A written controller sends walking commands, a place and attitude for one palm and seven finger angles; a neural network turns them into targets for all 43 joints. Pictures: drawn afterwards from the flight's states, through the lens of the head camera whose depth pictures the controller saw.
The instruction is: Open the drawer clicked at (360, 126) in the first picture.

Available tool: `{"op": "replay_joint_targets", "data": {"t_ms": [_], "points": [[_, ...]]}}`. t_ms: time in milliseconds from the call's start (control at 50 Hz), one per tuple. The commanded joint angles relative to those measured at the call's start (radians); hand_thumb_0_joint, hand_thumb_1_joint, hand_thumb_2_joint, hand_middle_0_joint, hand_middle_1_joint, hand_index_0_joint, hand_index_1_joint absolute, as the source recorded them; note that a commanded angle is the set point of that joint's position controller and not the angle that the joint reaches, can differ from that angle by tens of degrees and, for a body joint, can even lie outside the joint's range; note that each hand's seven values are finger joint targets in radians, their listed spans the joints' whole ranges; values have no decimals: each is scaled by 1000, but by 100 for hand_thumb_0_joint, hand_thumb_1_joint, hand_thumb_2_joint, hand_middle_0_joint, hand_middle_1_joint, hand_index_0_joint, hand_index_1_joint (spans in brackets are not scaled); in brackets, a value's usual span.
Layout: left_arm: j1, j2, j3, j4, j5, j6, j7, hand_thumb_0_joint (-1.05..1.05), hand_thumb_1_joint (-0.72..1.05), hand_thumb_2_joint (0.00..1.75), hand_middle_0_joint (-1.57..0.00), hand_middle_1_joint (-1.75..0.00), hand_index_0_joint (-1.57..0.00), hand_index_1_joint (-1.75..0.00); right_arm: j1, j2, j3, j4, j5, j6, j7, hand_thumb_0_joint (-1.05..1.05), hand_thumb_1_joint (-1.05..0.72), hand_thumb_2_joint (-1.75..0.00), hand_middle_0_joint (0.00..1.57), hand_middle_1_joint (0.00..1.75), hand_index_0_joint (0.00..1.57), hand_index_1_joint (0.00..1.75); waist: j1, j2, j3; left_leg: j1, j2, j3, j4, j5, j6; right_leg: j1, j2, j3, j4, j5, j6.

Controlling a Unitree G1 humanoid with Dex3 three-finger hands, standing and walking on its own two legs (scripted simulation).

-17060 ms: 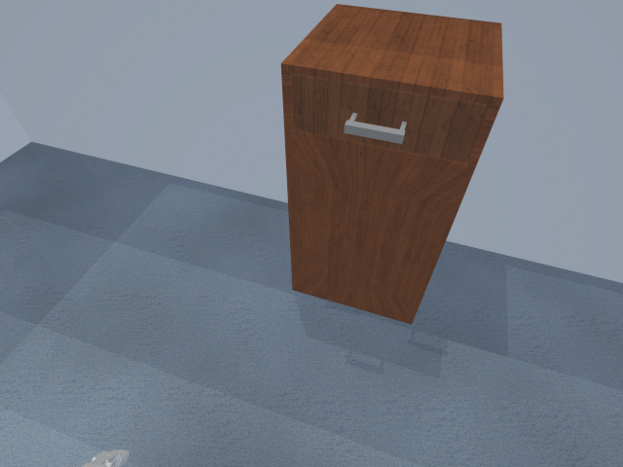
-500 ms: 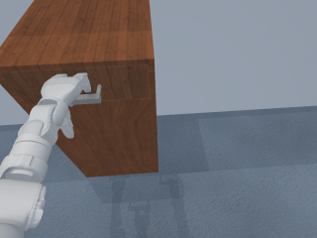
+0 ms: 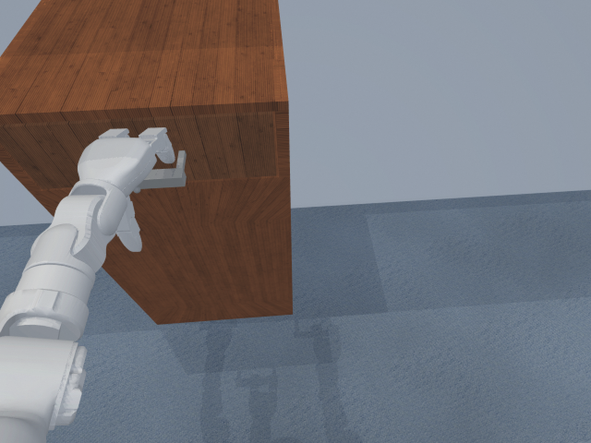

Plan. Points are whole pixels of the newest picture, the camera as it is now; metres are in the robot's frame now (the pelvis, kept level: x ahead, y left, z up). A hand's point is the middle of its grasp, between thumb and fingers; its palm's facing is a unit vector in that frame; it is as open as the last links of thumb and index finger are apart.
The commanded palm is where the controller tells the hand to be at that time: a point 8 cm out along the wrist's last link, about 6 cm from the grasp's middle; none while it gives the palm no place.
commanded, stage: lower the fingers behind the handle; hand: left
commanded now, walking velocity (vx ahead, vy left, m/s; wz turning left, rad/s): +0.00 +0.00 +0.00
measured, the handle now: (144, 169) +0.52 +0.25 +0.04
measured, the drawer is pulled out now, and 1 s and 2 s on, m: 0.00 0.00 0.00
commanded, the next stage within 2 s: close the thumb around the handle in 1.30 s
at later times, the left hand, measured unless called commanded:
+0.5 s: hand (142, 197) +0.46 +0.24 +0.04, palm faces -0.08 -0.06 -0.99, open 13.8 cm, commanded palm +0.44 +0.25 +0.10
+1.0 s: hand (141, 205) +0.46 +0.25 +0.02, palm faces -0.07 -0.02 -1.00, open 13.8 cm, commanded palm +0.44 +0.25 +0.07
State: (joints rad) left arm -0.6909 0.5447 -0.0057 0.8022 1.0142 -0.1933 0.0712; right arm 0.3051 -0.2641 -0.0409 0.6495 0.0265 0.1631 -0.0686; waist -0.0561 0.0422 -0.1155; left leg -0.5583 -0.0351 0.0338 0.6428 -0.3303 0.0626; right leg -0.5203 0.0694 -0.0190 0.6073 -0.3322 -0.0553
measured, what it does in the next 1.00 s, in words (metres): stands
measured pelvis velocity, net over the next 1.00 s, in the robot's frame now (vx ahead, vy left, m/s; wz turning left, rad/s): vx -0.01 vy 0.01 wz -0.02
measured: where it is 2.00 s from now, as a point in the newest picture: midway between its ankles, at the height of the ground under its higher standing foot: outside the picture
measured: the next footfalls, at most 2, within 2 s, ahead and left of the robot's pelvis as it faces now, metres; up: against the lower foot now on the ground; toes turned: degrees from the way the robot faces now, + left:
none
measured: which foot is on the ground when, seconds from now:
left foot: down 0.00-1.00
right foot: down 0.00-1.00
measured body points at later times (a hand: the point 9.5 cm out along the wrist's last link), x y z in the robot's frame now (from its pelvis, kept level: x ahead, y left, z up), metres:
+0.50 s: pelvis +0.00 +0.01 -0.01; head +0.08 +0.01 +0.43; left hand +0.46 +0.24 +0.09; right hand +0.04 -0.27 -0.14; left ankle -0.02 +0.08 -0.72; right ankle -0.03 -0.09 -0.72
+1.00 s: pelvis -0.01 +0.01 -0.01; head +0.08 +0.00 +0.43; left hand +0.46 +0.25 +0.07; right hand +0.02 -0.27 -0.14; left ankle -0.02 +0.08 -0.72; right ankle -0.03 -0.09 -0.72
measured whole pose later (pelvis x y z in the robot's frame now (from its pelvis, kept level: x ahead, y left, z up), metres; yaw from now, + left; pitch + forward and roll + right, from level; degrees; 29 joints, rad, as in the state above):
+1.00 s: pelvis -0.01 +0.01 -0.01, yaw -1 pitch +18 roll -2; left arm -0.74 0.51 -0.01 1.00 1.08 -0.06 0.27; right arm 0.35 -0.26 -0.04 0.67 0.01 0.15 -0.04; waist -0.09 0.05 -0.15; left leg -0.71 -0.02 0.05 0.76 -0.37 0.07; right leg -0.67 0.08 -0.01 0.71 -0.36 -0.05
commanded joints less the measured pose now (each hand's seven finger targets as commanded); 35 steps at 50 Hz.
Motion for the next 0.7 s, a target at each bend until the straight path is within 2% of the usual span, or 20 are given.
{"op": "replay_joint_targets", "data": {"t_ms": [0,80,120,180,220,240,280,300,320,360,400,460,500,520,580,600,620,640,660,680], "points": [[-427,330,177,-177,4,32,186,0,-50,30,-30,-120,-30,-120,56,-133,-56,-69,-11,-32,13,0,-90,-90,20,30,20,30,35,79,-391,231,18,-53,22,534,-20,72,-6,16,21,386,3],[-425,271,110,-96,28,155,235,0,-50,30,-30,-120,-30,-120,74,-149,-64,-59,-12,-35,33,0,-90,-90,20,30,20,30,19,28,-455,238,23,-41,31,529,-20,83,-4,13,24,397,11],[-462,197,34,-60,25,200,210,0,-50,30,-30,-120,-30,-120,87,-157,-66,-53,-5,-32,36,0,-90,-90,20,30,20,30,-22,-22,-449,249,26,-44,30,528,-14,83,-5,11,6,406,16],[-522,159,-25,-67,8,209,152,0,-50,30,-30,-120,-30,-120,96,-164,-69,-46,-2,-27,26,0,-90,-90,20,30,20,30,-55,-51,-431,278,25,-48,25,469,-1,74,-8,20,-23,381,25],[-566,179,-19,-117,-7,170,116,0,-50,30,-30,-120,-30,-120,95,-164,-66,-46,-6,-26,11,0,-90,-90,20,30,20,30,-65,-45,-419,286,22,-55,18,451,6,81,-13,28,-35,377,24],[-558,174,-23,-121,-6,148,103,0,-50,30,-30,-120,-30,-120,100,-159,-66,-45,-7,-27,7,0,-90,-90,20,30,20,30,-57,-13,-419,298,18,-59,20,456,6,69,-11,28,-32,369,22],[-517,187,-11,-88,4,115,95,0,-50,30,-30,-120,-30,-120,96,-153,-59,-40,-9,-25,0,0,-90,-90,20,30,20,30,-48,23,-371,295,20,-67,21,440,0,18,-9,22,-26,316,16],[-512,137,-48,-75,3,106,91,0,-50,30,-30,-120,-30,-120,99,-149,-58,-37,-10,-26,2,0,-90,-90,20,30,20,30,-58,36,-322,294,23,-69,22,440,-3,-22,-6,15,-27,299,12],[-483,123,-48,-62,1,95,85,0,-50,30,-30,-120,-30,-120,104,-145,-57,-37,-9,-26,6,0,-90,-90,20,30,20,30,-49,49,-309,288,25,-73,20,452,-7,-31,-6,11,-28,283,8],[-449,160,-13,-14,11,89,101,0,-50,30,-30,-120,-30,-120,105,-150,-52,-41,-8,-21,12,0,-90,-90,20,30,20,30,-34,47,-267,250,29,-78,24,414,-13,-70,0,5,-13,242,2],[-444,219,44,-20,18,85,131,0,-50,30,-30,-120,-30,-120,109,-151,-51,-53,-12,-20,17,0,-90,-90,20,30,20,30,-11,38,-317,219,26,-75,31,408,-14,-42,1,6,9,253,-1],[-468,281,115,-68,31,78,190,0,-50,30,-30,-120,-30,-120,119,-152,-56,-62,-20,-22,20,0,-90,-90,20,30,20,30,7,51,-422,223,32,-75,58,504,-22,-17,4,6,52,318,0],[-460,259,114,-103,41,85,229,0,-50,30,-30,-120,-30,-120,121,-148,-63,-68,-26,-27,28,0,-90,-90,20,30,20,30,14,73,-479,252,37,-73,77,575,-28,-17,6,6,68,350,4],[-463,267,129,-109,43,88,246,0,-50,30,-30,-120,-30,-120,127,-151,-64,-65,-30,-28,30,0,-90,-90,20,30,20,30,13,58,-503,254,40,-85,82,607,-34,-13,9,0,76,351,4],[-442,270,137,-81,58,124,287,0,-50,30,-30,-120,-30,-120,130,-155,-70,-52,-30,-32,34,0,-90,-90,20,30,20,30,4,35,-495,244,46,-77,91,588,-31,-27,11,0,76,345,11],[-445,248,118,-82,56,137,293,0,-50,30,-30,-120,-30,-120,131,-155,-71,-49,-30,-33,35,0,-90,-90,20,30,20,30,-2,38,-499,238,43,-66,90,575,-26,-15,11,4,70,357,13],[-461,268,131,-88,59,145,295,0,-50,30,-30,-120,-30,-120,130,-158,-72,-46,-30,-33,36,0,-90,-90,20,30,20,30,-1,42,-516,243,43,-69,91,588,-28,-6,9,5,72,364,11],[-468,232,94,-78,62,157,295,0,-50,30,-30,-120,-30,-120,134,-156,-74,-41,-26,-34,36,0,-90,-90,20,30,20,30,-16,55,-512,260,46,-70,94,589,-28,-25,10,5,69,361,14],[-462,192,61,-37,58,174,287,0,-50,30,-30,-120,-30,-120,137,-155,-74,-32,-23,-34,36,0,-90,-90,20,30,20,30,-30,43,-464,251,46,-69,89,562,-27,-45,12,0,58,340,15],[-463,201,62,-19,57,183,279,0,-50,30,-30,-120,-30,-120,138,-159,-73,-27,-22,-34,35,0,-90,-90,20,30,20,30,-34,29,-442,238,46,-67,83,522,-24,-50,11,2,48,321,16]]}}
